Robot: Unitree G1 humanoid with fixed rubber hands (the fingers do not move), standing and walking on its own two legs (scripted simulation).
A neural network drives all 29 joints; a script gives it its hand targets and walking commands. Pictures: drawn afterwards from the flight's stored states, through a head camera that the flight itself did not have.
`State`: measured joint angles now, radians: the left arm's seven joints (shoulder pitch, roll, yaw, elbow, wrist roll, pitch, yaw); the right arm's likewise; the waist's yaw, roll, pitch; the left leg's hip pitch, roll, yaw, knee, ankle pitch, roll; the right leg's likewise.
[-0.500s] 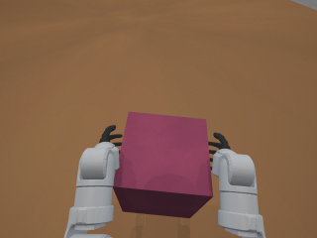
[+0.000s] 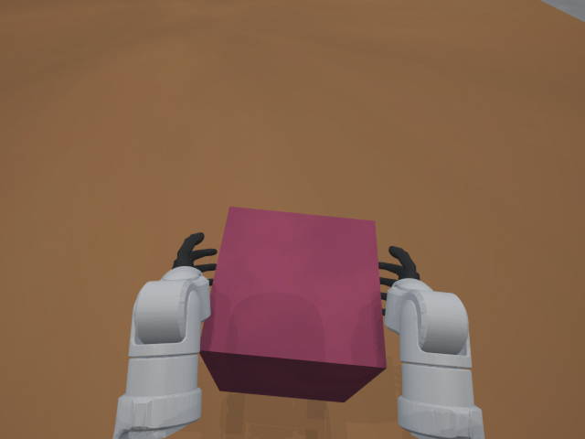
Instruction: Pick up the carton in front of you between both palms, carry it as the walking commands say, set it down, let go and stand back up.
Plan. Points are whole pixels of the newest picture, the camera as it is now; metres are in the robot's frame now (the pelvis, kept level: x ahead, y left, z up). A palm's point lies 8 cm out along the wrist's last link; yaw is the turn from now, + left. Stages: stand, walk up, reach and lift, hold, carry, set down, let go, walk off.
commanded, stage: carry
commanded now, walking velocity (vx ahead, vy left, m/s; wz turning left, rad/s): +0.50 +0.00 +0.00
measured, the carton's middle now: (291, 312) +0.31 -0.01 -0.04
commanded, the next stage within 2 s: none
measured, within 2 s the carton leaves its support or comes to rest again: neither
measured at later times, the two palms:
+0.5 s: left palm (230, 136) +0.61 +0.11 +0.07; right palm (375, 144) +0.63 -0.17 +0.05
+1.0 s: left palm (228, 63) +0.87 +0.14 +0.09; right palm (348, 69) +0.87 -0.15 +0.09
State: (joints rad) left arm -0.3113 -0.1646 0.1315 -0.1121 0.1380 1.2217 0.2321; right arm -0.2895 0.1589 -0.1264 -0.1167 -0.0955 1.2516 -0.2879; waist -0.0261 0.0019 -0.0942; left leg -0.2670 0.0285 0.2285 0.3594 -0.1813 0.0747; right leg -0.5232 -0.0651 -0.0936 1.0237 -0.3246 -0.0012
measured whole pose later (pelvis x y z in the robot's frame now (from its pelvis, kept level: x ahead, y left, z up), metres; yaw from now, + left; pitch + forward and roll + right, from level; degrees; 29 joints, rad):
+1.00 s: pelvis +0.58 -0.01 -0.01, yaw +1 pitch +3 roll +1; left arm -0.35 -0.18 0.16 -0.17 0.16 1.22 0.23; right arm -0.35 0.18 -0.15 -0.14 -0.13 1.23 -0.26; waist 0.00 -0.04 -0.08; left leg -0.31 0.04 0.24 0.42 -0.17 0.05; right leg -0.17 -0.07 -0.12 0.44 -0.32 0.02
